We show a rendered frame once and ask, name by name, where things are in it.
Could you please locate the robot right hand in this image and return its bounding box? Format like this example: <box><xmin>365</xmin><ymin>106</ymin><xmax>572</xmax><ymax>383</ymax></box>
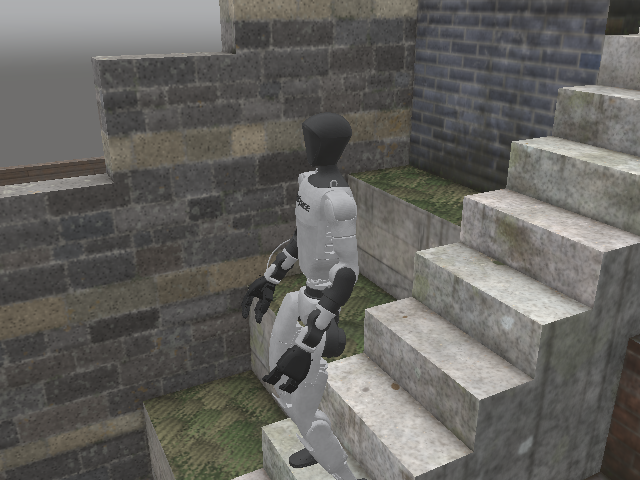
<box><xmin>241</xmin><ymin>275</ymin><xmax>276</xmax><ymax>324</ymax></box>

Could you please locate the robot right thigh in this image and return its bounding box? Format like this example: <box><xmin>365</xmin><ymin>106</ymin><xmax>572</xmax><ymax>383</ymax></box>
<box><xmin>269</xmin><ymin>291</ymin><xmax>303</xmax><ymax>404</ymax></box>

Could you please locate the robot thigh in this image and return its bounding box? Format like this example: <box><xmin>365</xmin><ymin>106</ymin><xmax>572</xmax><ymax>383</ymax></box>
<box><xmin>291</xmin><ymin>318</ymin><xmax>346</xmax><ymax>442</ymax></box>
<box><xmin>269</xmin><ymin>291</ymin><xmax>303</xmax><ymax>404</ymax></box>

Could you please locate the left robot upper arm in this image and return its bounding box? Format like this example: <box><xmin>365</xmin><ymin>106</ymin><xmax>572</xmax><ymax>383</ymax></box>
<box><xmin>324</xmin><ymin>190</ymin><xmax>359</xmax><ymax>285</ymax></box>

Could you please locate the robot left hand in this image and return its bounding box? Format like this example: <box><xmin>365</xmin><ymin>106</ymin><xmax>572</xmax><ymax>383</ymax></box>
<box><xmin>262</xmin><ymin>345</ymin><xmax>313</xmax><ymax>394</ymax></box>

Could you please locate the robot left thigh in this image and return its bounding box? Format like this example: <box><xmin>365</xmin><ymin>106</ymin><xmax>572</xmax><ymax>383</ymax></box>
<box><xmin>291</xmin><ymin>318</ymin><xmax>346</xmax><ymax>442</ymax></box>

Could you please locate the left robot forearm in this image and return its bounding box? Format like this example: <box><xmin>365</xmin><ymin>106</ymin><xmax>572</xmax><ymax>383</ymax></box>
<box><xmin>295</xmin><ymin>267</ymin><xmax>356</xmax><ymax>353</ymax></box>

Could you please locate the right robot forearm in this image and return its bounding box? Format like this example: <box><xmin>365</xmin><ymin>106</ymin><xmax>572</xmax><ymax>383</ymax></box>
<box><xmin>264</xmin><ymin>228</ymin><xmax>298</xmax><ymax>284</ymax></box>

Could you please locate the right robot upper arm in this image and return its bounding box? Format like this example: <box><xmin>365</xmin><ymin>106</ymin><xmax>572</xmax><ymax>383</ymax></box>
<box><xmin>298</xmin><ymin>171</ymin><xmax>318</xmax><ymax>187</ymax></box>

